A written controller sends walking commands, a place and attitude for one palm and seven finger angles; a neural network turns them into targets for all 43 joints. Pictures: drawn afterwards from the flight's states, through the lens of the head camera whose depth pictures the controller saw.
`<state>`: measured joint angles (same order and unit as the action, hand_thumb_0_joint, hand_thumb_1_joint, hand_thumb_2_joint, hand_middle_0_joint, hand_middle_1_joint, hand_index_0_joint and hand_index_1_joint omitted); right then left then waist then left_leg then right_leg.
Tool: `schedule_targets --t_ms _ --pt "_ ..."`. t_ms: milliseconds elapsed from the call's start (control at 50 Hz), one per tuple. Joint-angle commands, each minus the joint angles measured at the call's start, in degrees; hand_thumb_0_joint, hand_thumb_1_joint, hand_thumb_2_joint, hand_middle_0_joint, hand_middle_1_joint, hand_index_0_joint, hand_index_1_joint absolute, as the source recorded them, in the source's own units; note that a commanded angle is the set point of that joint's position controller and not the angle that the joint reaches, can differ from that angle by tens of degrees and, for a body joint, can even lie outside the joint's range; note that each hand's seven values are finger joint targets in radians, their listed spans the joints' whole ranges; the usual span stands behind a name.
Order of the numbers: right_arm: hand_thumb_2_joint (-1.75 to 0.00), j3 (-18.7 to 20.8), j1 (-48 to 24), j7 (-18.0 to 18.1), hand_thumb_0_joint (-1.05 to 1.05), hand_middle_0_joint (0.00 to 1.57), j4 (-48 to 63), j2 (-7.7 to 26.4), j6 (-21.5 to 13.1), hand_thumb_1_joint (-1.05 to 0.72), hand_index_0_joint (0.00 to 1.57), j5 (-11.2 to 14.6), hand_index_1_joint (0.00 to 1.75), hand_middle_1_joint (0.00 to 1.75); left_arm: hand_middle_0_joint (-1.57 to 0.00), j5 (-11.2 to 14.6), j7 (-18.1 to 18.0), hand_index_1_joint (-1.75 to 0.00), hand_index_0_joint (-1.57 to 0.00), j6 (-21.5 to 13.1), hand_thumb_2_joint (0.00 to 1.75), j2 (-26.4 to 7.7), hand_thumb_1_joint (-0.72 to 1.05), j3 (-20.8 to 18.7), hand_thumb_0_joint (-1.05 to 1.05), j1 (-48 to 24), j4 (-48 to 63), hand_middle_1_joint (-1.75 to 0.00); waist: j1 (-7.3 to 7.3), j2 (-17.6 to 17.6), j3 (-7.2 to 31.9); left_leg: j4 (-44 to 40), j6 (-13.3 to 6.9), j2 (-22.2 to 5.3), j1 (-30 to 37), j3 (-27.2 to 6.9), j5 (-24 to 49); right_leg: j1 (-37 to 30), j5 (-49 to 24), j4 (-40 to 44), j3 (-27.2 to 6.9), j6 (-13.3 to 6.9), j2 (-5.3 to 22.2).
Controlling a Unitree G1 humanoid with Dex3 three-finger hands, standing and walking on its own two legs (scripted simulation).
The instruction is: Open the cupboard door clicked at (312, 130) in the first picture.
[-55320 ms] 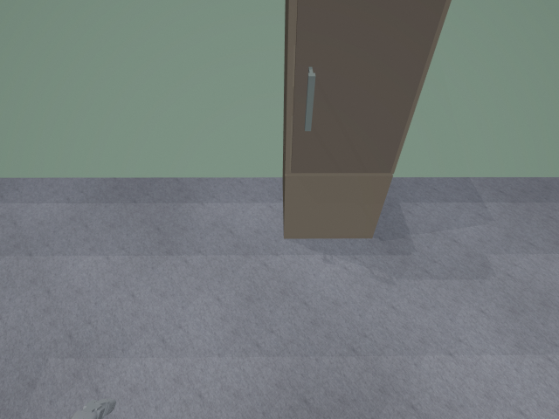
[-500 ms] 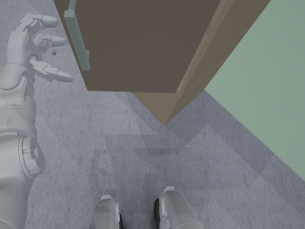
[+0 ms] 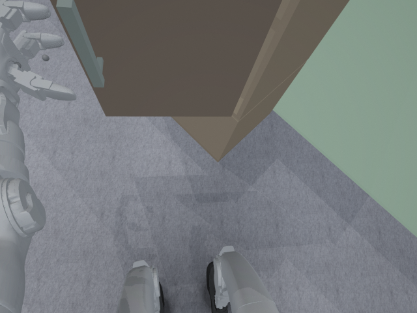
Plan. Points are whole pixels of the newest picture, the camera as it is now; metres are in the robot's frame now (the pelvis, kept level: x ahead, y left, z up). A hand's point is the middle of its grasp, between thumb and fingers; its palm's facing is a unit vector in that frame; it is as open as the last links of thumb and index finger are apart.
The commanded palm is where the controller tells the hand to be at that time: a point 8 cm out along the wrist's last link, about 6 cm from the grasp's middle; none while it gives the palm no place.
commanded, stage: slide the fingers in behind the handle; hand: left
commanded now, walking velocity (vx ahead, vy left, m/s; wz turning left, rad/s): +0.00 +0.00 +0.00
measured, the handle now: (86, 40) +0.59 +0.15 +0.07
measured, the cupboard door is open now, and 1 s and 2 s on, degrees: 49 49 49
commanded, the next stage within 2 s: close the thumb around the handle in 1.50 s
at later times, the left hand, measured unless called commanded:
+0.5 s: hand (69, 62) +0.54 +0.18 +0.07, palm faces -0.06 -1.00 +0.00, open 14.0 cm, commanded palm +0.52 +0.22 +0.07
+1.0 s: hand (95, 60) +0.54 +0.14 +0.07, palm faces -0.06 -1.00 -0.01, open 14.0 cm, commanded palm +0.52 +0.18 +0.07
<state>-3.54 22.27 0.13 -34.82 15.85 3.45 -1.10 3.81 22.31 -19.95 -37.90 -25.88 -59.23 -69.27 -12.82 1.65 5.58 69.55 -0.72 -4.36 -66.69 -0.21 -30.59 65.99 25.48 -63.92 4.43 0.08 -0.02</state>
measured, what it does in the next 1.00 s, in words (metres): stands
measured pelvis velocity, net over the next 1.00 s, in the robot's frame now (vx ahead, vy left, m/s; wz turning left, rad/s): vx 0.01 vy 0.00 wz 0.02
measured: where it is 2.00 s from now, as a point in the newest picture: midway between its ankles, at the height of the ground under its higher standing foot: (188, 310)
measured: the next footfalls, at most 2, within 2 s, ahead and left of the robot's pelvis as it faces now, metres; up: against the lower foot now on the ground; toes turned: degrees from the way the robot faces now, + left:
none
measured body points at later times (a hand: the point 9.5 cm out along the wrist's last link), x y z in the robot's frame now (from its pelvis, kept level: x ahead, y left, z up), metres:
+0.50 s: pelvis +0.00 +0.01 +0.01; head +0.17 +0.03 +0.42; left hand +0.53 +0.23 +0.07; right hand +0.01 -0.25 -0.10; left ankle +0.01 +0.11 -0.64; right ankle +0.04 -0.13 -0.64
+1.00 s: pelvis +0.01 +0.00 +0.00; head +0.17 +0.02 +0.42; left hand +0.54 +0.19 +0.07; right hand +0.00 -0.26 -0.11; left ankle +0.01 +0.11 -0.64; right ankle +0.04 -0.13 -0.64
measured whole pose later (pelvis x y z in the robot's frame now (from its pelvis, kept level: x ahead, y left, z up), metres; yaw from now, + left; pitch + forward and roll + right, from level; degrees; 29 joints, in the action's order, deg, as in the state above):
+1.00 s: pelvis +0.01 +0.00 +0.00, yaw +1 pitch +27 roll -3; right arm -2.0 22.0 -1.7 -35.7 14.8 3.1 -2.4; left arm 2.8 10.8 -22.9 -25.3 -19.4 -57.5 -66.9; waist -12.1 2.2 6.6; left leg 68.1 -0.5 -3.4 -64.1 0.1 -30.5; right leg 64.0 26.3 -63.8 4.0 0.0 0.7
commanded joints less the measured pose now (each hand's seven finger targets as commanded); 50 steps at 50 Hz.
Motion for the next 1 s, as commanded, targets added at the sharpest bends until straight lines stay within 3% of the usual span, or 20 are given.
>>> schedule_targets --t_ms 0,60,80,120,180,240,300,380,420,480,540,600,660,700,760,800,900,980 --pt "-0.90 4.0 11.5 0.5 0.00 0.20 2.1 10.7 -0.3 -0.90 0.20 -0.1 0.30 0.30 -0.30 1.2 -0.6 -1.20 -0.30 -3.2 0.30 -12.2 -0.50 -0.2 0.00 -20.9 12.4 -1.20 0.36 10.6 32.2 -6.9 -1.0 2.2 23.5 -2.6 25.8 -16.2 -18.5 6.4 -2.0 -1.1 -2.7" --pt "-0.90 4.1 11.5 0.4 0.00 0.20 2.2 10.7 -0.4 -0.90 0.20 -0.1 0.30 0.30 -0.30 1.4 -1.7 -1.20 -0.30 -3.5 0.30 -11.7 -0.50 0.0 0.00 -23.9 13.9 -1.20 -0.57 9.7 30.8 -6.9 -1.2 2.2 23.0 -2.9 24.1 -15.2 -16.8 6.6 -2.0 -1.2 -2.9" --pt "-0.90 4.2 11.5 0.5 0.00 0.20 2.0 10.9 -0.4 -0.90 0.20 -0.2 0.30 0.30 -0.30 1.3 -2.3 -1.20 -0.30 -4.0 0.30 -13.7 -0.50 -1.4 0.00 -25.0 15.5 -1.20 -0.14 10.9 32.6 -7.1 -1.0 2.0 24.3 -3.1 25.1 -15.8 -17.5 6.4 -2.0 -1.1 -2.7" --pt "-0.90 4.4 11.3 0.3 0.00 0.20 2.0 10.7 -0.6 -0.90 0.20 -0.3 0.30 0.30 -0.30 1.3 -3.0 -1.20 -0.30 -4.7 0.30 -12.5 -0.50 -1.2 0.00 -24.1 16.7 -1.20 0.36 11.9 34.6 -6.8 -0.8 2.2 26.0 -3.0 26.6 -15.9 -18.3 6.3 -2.1 -1.2 -2.7" --pt "-0.90 4.4 11.3 0.1 0.00 0.20 1.6 10.6 -0.7 -0.90 0.20 -0.4 0.30 0.30 -0.30 1.1 -3.9 -1.20 -0.30 -5.4 0.30 -11.8 -0.50 -0.8 0.00 -24.1 16.6 -1.20 -0.17 10.7 34.0 -6.8 -0.6 2.0 26.6 -3.4 27.4 -15.6 -18.8 6.1 -1.8 -1.1 -2.8" --pt "-0.90 4.6 10.9 -0.2 0.00 0.20 1.8 10.4 -0.6 -0.90 0.20 -0.4 0.30 0.30 -0.30 0.6 -4.2 -1.20 -0.30 -5.1 0.30 -8.9 -0.50 0.9 0.00 -21.6 16.6 -1.20 0.68 12.7 34.0 -7.5 -0.2 2.1 28.7 -3.4 28.5 -14.8 -18.4 6.2 -1.3 -1.4 -2.7" --pt "-0.90 4.6 11.0 -0.4 0.00 0.20 1.7 10.2 -0.4 -0.90 0.20 -0.4 0.30 0.30 -0.30 1.1 -4.6 -1.20 -0.30 -4.1 0.30 -4.9 -0.50 3.3 0.00 -20.8 14.2 -1.20 -0.41 10.0 31.0 -8.0 -0.2 1.9 28.3 -3.7 28.1 -13.5 -17.7 6.8 -0.9 -1.2 -2.8" --pt "-0.90 4.7 11.2 -0.2 0.00 0.20 1.7 10.2 -0.4 -0.90 0.20 -0.4 0.30 0.30 -0.30 1.5 -5.6 -1.20 -0.30 -3.9 0.30 -4.9 -0.50 2.3 0.00 -21.4 13.4 -1.20 -0.23 7.6 30.0 -8.3 -0.5 2.2 26.4 -3.3 26.3 -14.7 -17.6 7.0 -1.1 -1.1 -2.8" --pt "-0.90 4.6 10.9 -0.3 0.00 0.20 1.7 9.9 -0.5 -0.90 0.20 -0.5 0.30 0.30 -0.30 1.1 -6.4 -1.20 -0.30 -4.3 0.30 -3.0 -0.50 3.9 0.00 -22.6 13.1 -1.20 -0.98 7.2 28.3 -8.4 -0.5 2.3 25.3 -3.4 24.5 -13.6 -16.1 7.2 -1.1 -1.1 -2.7" --pt "-0.90 4.6 11.0 -0.4 0.00 0.20 1.6 9.9 -0.9 -0.90 0.20 -0.9 0.30 0.30 -0.30 0.3 -7.9 -1.20 -0.30 -6.3 0.30 -5.3 -0.50 2.1 0.00 -24.4 14.5 -1.20 -0.30 8.3 30.4 -7.7 -0.4 2.4 25.6 -3.5 25.2 -13.7 -16.2 6.2 -1.3 -1.3 -2.6" --pt "-0.90 4.7 10.9 -0.8 0.00 0.20 1.4 9.5 -0.9 -0.90 0.20 -1.2 0.30 0.30 -0.30 -0.5 -8.9 -1.20 -0.30 -7.0 0.30 -2.7 -0.50 3.8 0.00 -24.7 14.1 -1.20 -0.58 9.0 31.4 -7.5 -0.2 2.5 26.6 -3.7 25.6 -13.1 -16.1 5.9 -1.1 -1.2 -2.5" --pt "-0.90 4.8 11.1 -0.9 0.00 0.20 1.6 9.7 -0.8 -0.90 0.20 -1.3 0.30 0.30 -0.30 -0.7 -9.3 -1.20 -0.30 -7.1 0.30 -3.6 -0.50 2.8 0.00 -23.4 13.8 -1.20 0.24 9.7 33.5 -7.3 0.0 2.6 27.3 -3.6 27.4 -14.1 -17.5 5.5 -1.1 -1.3 -2.4" --pt "-0.90 4.9 11.3 -0.9 0.00 0.20 1.6 9.6 -0.7 -0.90 0.20 -1.2 0.30 0.30 -0.30 -0.7 -9.5 -1.20 -0.30 -6.7 0.30 -1.0 -0.50 5.1 0.00 -25.6 14.6 -1.20 -1.04 9.0 33.0 -7.3 -0.4 2.6 27.4 -3.6 27.1 -13.8 -17.8 5.7 -1.2 -1.3 -2.5" --pt "-0.90 5.0 11.3 -0.8 0.00 0.20 1.2 9.7 -0.6 -0.90 0.20 -1.2 0.30 0.30 -0.30 -0.7 -9.7 -1.20 -0.30 -6.5 0.30 -2.0 -0.50 4.5 0.00 -26.1 14.8 -1.20 -0.88 8.4 33.3 -7.4 -0.3 2.6 26.9 -3.7 26.1 -14.6 -17.5 5.9 -1.2 -1.2 -2.4" --pt "-0.90 5.0 11.5 -0.8 0.00 0.20 1.1 9.3 -0.8 -0.90 0.20 -1.2 0.30 0.30 -0.30 -0.2 -9.9 -1.20 -0.30 -6.4 0.30 1.5 -0.50 6.8 0.00 -27.1 15.0 -1.20 -1.51 9.0 32.8 -7.5 -0.5 2.8 27.4 -3.5 26.3 -14.1 -17.8 6.2 -1.2 -1.2 -2.5" --pt "-0.90 5.1 11.6 -0.8 0.00 0.20 0.6 9.6 -0.7 -0.90 0.20 -1.3 0.30 0.30 -0.30 -0.4 -10.3 -1.20 -0.30 -6.4 0.30 0.1 -0.50 5.4 0.00 -25.9 14.7 -1.20 -0.97 8.3 33.7 -7.5 -0.3 2.7 27.3 -3.5 26.3 -14.9 -18.1 6.3 -1.2 -1.2 -2.4" --pt "-0.90 5.2 11.5 -1.1 0.00 0.20 0.6 9.2 -0.7 -0.90 0.20 -1.4 0.30 0.30 -0.30 -0.2 -11.2 -1.20 -0.30 -6.8 0.30 2.8 -0.50 6.8 0.00 -24.6 14.2 -1.20 -0.82 7.8 32.8 -7.7 -0.3 2.9 27.0 -3.3 26.7 -15.3 -18.9 6.3 -1.2 -1.2 -2.4" --pt "-0.90 5.0 11.3 -1.1 0.00 0.20 1.1 9.2 -0.6 -0.90 0.20 -1.4 0.30 0.30 -0.30 -0.8 -12.8 -1.20 -0.30 -6.9 0.30 -0.5 -0.50 3.9 0.00 -23.2 13.0 -1.20 -0.09 6.5 31.5 -7.8 -0.5 3.2 23.6 -2.4 25.3 -17.7 -19.7 6.3 -1.7 -1.2 -2.2"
